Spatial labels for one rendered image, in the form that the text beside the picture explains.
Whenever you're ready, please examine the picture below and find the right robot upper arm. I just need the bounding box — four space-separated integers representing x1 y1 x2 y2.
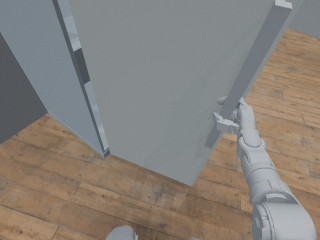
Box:
252 202 316 240

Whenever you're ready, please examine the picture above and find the left robot thigh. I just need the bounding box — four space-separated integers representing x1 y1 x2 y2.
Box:
105 226 138 240

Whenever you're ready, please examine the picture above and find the right robot hand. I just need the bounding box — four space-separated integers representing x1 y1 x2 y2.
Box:
212 96 257 136

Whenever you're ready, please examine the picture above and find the handle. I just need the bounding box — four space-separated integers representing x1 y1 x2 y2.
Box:
204 0 293 149

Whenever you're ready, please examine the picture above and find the fridge door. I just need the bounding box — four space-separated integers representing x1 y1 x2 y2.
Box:
68 0 304 187

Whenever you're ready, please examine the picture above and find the robot right forearm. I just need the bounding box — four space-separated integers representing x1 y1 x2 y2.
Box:
236 128 317 240

